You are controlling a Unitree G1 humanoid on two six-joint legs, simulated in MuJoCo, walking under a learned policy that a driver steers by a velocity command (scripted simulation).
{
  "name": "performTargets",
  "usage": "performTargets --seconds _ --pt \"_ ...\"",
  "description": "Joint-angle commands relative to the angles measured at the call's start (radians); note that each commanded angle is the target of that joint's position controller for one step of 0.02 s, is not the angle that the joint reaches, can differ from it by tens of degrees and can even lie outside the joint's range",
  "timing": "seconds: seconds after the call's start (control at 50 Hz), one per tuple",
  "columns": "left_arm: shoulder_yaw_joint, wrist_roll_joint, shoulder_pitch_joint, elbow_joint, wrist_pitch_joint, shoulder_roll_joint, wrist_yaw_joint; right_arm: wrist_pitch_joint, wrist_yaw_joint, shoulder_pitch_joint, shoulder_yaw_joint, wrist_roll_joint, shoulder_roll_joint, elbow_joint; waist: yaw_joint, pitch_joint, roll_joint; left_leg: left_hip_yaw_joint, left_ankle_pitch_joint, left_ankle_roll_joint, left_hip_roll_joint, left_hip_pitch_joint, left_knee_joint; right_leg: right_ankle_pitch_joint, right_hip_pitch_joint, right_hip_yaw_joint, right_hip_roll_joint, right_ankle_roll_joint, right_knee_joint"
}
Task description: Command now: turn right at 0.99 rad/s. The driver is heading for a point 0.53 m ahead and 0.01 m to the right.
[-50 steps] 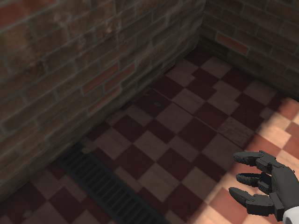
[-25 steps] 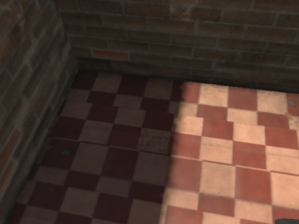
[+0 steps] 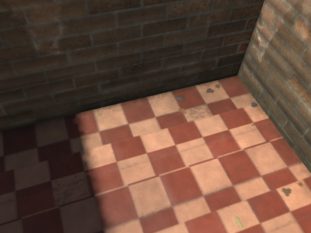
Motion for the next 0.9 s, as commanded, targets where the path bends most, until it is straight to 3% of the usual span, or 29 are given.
performTargets --seconds 0.02,0.08,0.16,0.22,0.24,0.28,0.3,0.32,0.34,0.36,0.38,0.4,0.42,0.44,0.46,0.48,0.52,0.56,0.6,0.64,0.68,0.7,0.74,0.78,0.82,0.84,0.86,0.88,0.9 --pt "0.015 -0.012 -0.025 -0.086 -0.005 0.058 0.001 -0.001 -0.012 -0.055 -0.023 -0.003 -0.132 -0.084 -0.014 -0.059 0.188 -0.139 0.129 0.165 0.233 0.189 -0.162 0.039 -0.139 -0.073 -0.075 0.044 0.003" --pt "-0.011 0.002 -0.061 -0.117 -0.008 0.007 -0.006 0.006 -0.017 0.008 -0.036 -0.006 -0.169 -0.057 -0.045 -0.09 0.194 -0.114 0.199 0.202 0.303 0.267 -0.155 0.006 -0.117 -0.091 -0.117 0.06 -0.108" --pt "-0.012 0.005 -0.082 -0.119 0.0 0.001 -0.014 0.002 0.008 -0.013 -0.056 -0.001 -0.199 -0.063 -0.042 -0.111 0.201 -0.005 0.238 0.195 0.34 0.241 -0.149 -0.009 0.009 -0.138 -0.138 0.022 -0.251" --pt "-0.002 0.005 -0.07 -0.11 0.016 0.023 -0.032 -0.007 0.038 -0.032 -0.058 0.022 -0.211 -0.056 -0.017 -0.123 0.216 0.047 0.298 0.183 0.336 0.198 -0.114 -0.035 0.156 -0.175 -0.106 -0.021 -0.391" --pt "0.002 0.004 -0.066 -0.105 0.02 0.028 -0.034 -0.011 0.046 -0.032 -0.058 0.035 -0.214 -0.051 -0.006 -0.126 0.216 0.051 0.338 0.17 0.344 0.218 -0.084 -0.046 0.19 -0.184 -0.092 -0.04 -0.466" --pt "0.007 0.004 0.008 -0.072 0.023 0.027 -0.037 -0.009 0.053 -0.033 -0.052 0.073 -0.206 -0.032 0.049 -0.141 0.192 0.09 0.352 0.103 0.323 0.182 0.032 0.137 0.358 -0.192 -0.057 -0.104 -0.726" --pt "0.024 0.004 0.064 -0.043 0.02 0.078 -0.025 -0.01 0.059 0.026 -0.035 0.063 -0.153 -0.008 0.054 -0.164 0.077 0.15 0.242 0.028 0.26 0.061 0.175 0.36 0.541 -0.115 -0.084 -0.148 -0.811" --pt "0.041 0.013 0.108 -0.045 0.01 0.197 -0.008 -0.015 0.066 0.033 -0.004 0.0 -0.07 -0.046 0.026 -0.189 -0.279 0.206 -0.414 -0.071 0.13 -0.282 0.497 0.936 0.765 0.244 -0.356 -0.251 -0.752" --pt "0.03 0.056 0.04 -0.086 -0.021 0.195 -0.02 -0.014 0.052 0.003 -0.023 -0.018 -0.133 -0.054 0.055 -0.274 -0.195 0.029 -0.526 -0.109 0.077 -0.352 0.707 0.956 0.635 0.345 -0.502 -0.441 -0.759" --pt "0.017 0.062 0.037 -0.069 -0.047 0.15 -0.033 -0.004 0.038 -0.066 -0.039 0.018 -0.186 -0.057 0.083 -0.239 -0.085 -0.031 -0.466 -0.099 0.086 -0.348 0.788 0.881 0.585 0.235 -0.426 -0.422 -0.785" --pt "0.009 0.051 -0.008 -0.042 -0.065 0.127 -0.032 0.001 0.027 -0.064 -0.032 0.035 -0.156 -0.061 0.044 -0.174 -0.091 -0.052 -0.38 -0.081 0.091 -0.373 0.761 0.777 0.552 0.153 -0.35 -0.356 -0.796" --pt "-0.006 0.039 -0.061 -0.037 -0.069 0.08 -0.026 0.006 0.016 -0.018 -0.028 0.028 -0.147 -0.022 0.016 -0.166 -0.061 -0.066 -0.3 -0.078 0.103 -0.375 0.729 0.705 0.565 0.098 -0.311 -0.306 -0.799" --pt "-0.031 0.038 -0.103 -0.038 -0.075 0.029 -0.018 0.012 0.016 0.013 -0.021 0.017 -0.14 0.006 -0.005 -0.165 -0.067 -0.064 -0.222 -0.086 0.097 -0.321 0.713 0.75 0.541 0.049 -0.298 -0.295 -0.804" --pt "-0.055 0.05 -0.12 -0.027 -0.082 -0.023 -0.013 0.015 0.021 0.06 -0.015 0.02 -0.128 0.036 -0.027 -0.184 -0.072 -0.078 -0.167 -0.094 0.093 -0.234 0.679 0.771 0.513 -0.005 -0.279 -0.287 -0.813" --pt "-0.067 0.064 -0.114 -0.007 -0.086 -0.054 -0.007 0.016 0.026 0.085 -0.01 0.03 -0.118 0.058 -0.024 -0.183 -0.082 -0.087 -0.146 -0.104 0.081 -0.192 0.623 0.747 0.518 -0.046 -0.267 -0.281 -0.82" --pt "-0.069 0.068 -0.119 0.004 -0.087 -0.055 -0.001 0.016 0.033 0.08 -0.002 0.035 -0.106 0.057 -0.014 -0.172 -0.077 -0.097 -0.131 -0.113 0.074 -0.162 0.547 0.698 0.518 -0.08 -0.26 -0.273 -0.827" --pt "-0.053 0.071 -0.123 0.026 -0.081 0.016 0.008 0.019 0.039 0.034 -0.002 0.037 -0.134 0.036 0.011 -0.12 -0.097 -0.071 -0.137 -0.124 0.065 -0.138 0.473 0.623 0.499 -0.087 -0.275 -0.279 -0.845" --pt "-0.036 0.063 -0.104 0.05 -0.061 0.068 0.017 0.026 0.042 0.016 -0.009 0.042 -0.166 0.013 0.03 -0.077 -0.095 -0.045 -0.194 -0.129 0.067 -0.174 0.485 0.54 0.5 -0.052 -0.323 -0.308 -0.866" --pt "-0.03 0.056 -0.088 0.077 -0.048 0.07 0.022 0.032 0.045 0.027 -0.016 0.058 -0.167 -0.004 0.03 -0.043 -0.079 -0.054 -0.244 -0.126 0.088 -0.231 0.523 0.433 0.517 -0.029 -0.356 -0.309 -0.883" --pt "-0.031 0.054 -0.11 0.084 -0.045 0.05 0.028 0.032 0.045 0.025 -0.017 0.052 -0.15 -0.02 0.025 -0.017 -0.082 -0.045 -0.263 -0.127 0.104 -0.257 0.517 0.403 0.52 -0.047 -0.362 -0.304 -0.889" --pt "-0.025 0.053 -0.123 0.092 -0.045 0.045 0.027 0.034 0.055 0.03 -0.014 0.051 -0.123 -0.037 0.017 -0.037 -0.058 -0.027 -0.269 -0.117 0.112 -0.236 0.491 0.475 0.535 -0.079 -0.373 -0.299 -0.865" --pt "-0.021 0.044 -0.13 0.094 -0.047 0.044 0.026 0.038 0.06 0.023 -0.013 0.058 -0.113 -0.048 0.018 -0.046 -0.056 -0.014 -0.264 -0.107 0.114 -0.228 0.465 0.497 0.545 -0.086 -0.384 -0.3 -0.859" --pt "-0.007 0.043 -0.158 0.09 -0.056 0.073 0.028 0.046 0.072 0.029 -0.016 0.06 -0.119 -0.061 0.008 -0.073 -0.036 -0.002 -0.248 -0.096 0.124 -0.198 0.41 0.541 0.561 -0.104 -0.412 -0.283 -0.827" --pt "0.005 0.032 -0.169 0.095 -0.062 0.094 0.023 0.054 0.086 0.037 -0.021 0.059 -0.12 -0.078 -0.006 -0.101 -0.047 0.03 -0.224 -0.075 0.112 -0.138 0.333 0.556 0.564 -0.137 -0.421 -0.26 -0.792" --pt "0.009 0.009 -0.189 0.095 -0.066 0.085 0.007 0.068 0.095 0.081 -0.035 0.062 -0.126 -0.073 -0.042 -0.123 -0.049 0.078 -0.103 -0.034 0.072 -0.024 0.191 0.54 0.533 -0.216 -0.39 -0.205 -0.703" --pt "0.008 0.0 -0.16 0.112 -0.068 0.06 -0.002 0.069 0.086 0.128 -0.05 0.058 -0.151 -0.061 -0.06 -0.13 -0.002 0.067 0.014 0.006 0.039 0.075 0.088 0.483 0.479 -0.272 -0.341 -0.147 -0.589" --pt "0.005 0.013 -0.127 0.121 -0.068 0.033 -0.006 0.062 0.068 0.192 -0.083 0.055 -0.244 -0.065 -0.071 -0.127 0.181 -0.118 0.383 0.087 0.114 0.237 -0.004 0.303 0.292 -0.341 -0.241 -0.058 -0.344" --pt "-0.016 0.059 -0.2 0.045 -0.071 -0.024 -0.007 0.045 0.061 0.207 -0.105 0.041 -0.364 -0.084 -0.052 -0.127 0.45 -0.528 0.756 0.275 0.332 0.375 -0.016 -0.333 -0.048 -0.291 -0.054 0.031 -0.062" --pt "-0.009 0.065 -0.255 0.033 -0.069 0.008 -0.001 0.007 0.08 0.217 -0.089 0.009 -0.317 -0.103 -0.091 -0.22 0.264 -0.6 0.59 0.366 0.392 0.36 -0.076 -0.389 -0.103 -0.082 -0.035 0.019 0.073"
